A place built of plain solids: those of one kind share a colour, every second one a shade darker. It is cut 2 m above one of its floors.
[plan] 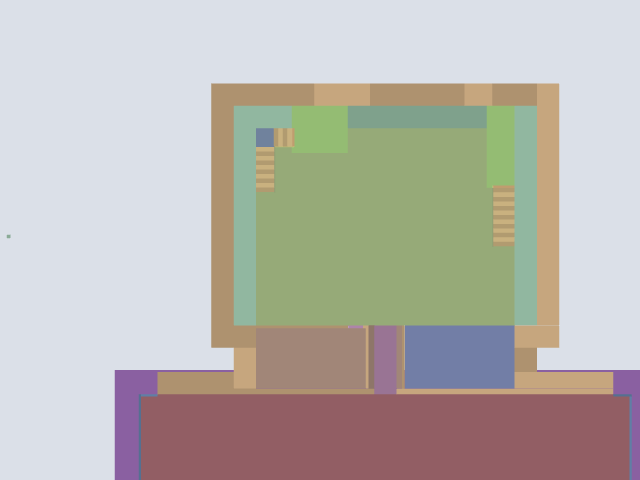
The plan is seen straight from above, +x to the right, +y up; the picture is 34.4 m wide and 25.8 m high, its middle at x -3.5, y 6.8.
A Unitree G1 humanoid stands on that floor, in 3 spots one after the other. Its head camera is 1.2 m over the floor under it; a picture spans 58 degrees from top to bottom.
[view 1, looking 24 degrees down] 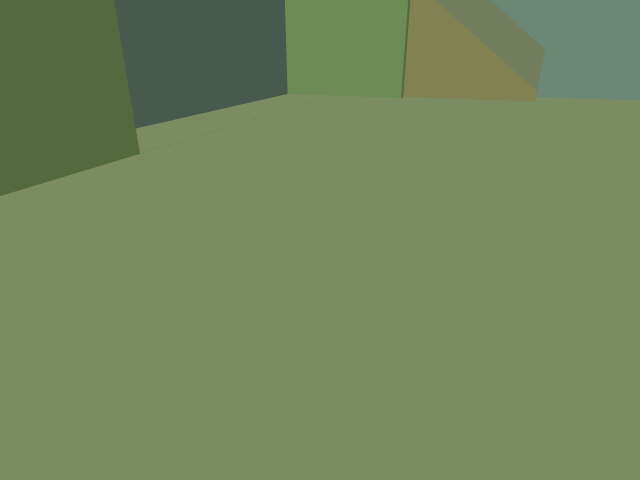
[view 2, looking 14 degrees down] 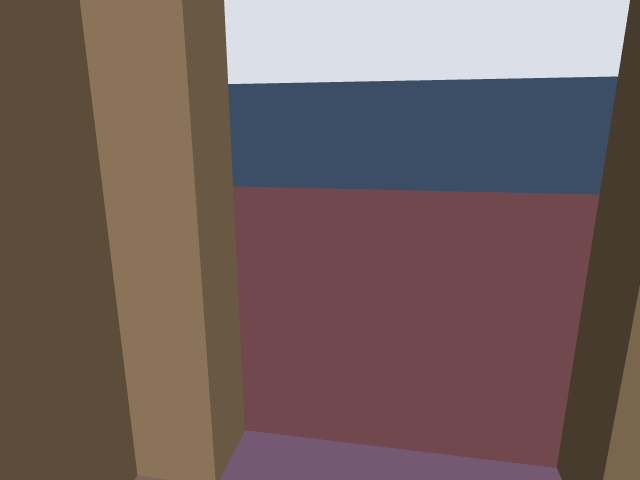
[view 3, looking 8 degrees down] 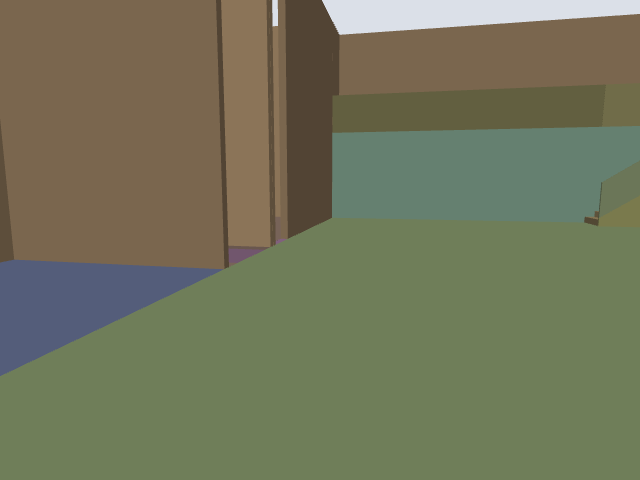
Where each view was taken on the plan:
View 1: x -6.25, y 7.58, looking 20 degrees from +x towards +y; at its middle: floor_dayroom_concrete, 2.95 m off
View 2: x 0.04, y -0.01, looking -80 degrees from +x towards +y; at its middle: yard_yard_concrete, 4.96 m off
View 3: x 6.39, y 4.66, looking -168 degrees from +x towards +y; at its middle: floor_dayroom_concrete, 8.62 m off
